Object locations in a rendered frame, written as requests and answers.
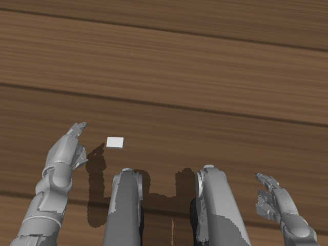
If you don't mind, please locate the right robot foot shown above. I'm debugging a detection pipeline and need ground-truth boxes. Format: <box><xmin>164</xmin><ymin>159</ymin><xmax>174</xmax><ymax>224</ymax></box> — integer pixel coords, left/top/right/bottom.
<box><xmin>190</xmin><ymin>198</ymin><xmax>209</xmax><ymax>246</ymax></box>

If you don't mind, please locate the left robot arm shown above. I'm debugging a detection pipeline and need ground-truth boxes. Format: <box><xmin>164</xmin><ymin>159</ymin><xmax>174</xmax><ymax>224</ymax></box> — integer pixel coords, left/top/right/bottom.
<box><xmin>10</xmin><ymin>162</ymin><xmax>73</xmax><ymax>246</ymax></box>

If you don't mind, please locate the right robot hand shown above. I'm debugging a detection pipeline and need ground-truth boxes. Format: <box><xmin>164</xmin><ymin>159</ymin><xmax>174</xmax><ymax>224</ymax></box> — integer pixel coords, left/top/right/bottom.
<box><xmin>255</xmin><ymin>173</ymin><xmax>299</xmax><ymax>224</ymax></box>

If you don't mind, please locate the left robot hand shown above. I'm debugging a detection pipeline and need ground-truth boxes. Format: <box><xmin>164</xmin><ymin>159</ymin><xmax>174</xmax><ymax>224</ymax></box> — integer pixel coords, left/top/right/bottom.
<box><xmin>45</xmin><ymin>122</ymin><xmax>88</xmax><ymax>170</ymax></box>

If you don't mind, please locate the small box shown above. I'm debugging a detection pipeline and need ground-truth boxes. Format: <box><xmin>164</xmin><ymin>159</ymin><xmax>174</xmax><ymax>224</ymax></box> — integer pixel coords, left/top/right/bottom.
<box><xmin>106</xmin><ymin>137</ymin><xmax>125</xmax><ymax>149</ymax></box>

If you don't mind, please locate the right robot arm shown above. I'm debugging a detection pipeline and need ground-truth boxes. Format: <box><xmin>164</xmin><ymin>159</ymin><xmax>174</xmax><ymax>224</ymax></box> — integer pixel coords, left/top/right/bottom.
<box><xmin>280</xmin><ymin>214</ymin><xmax>320</xmax><ymax>246</ymax></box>

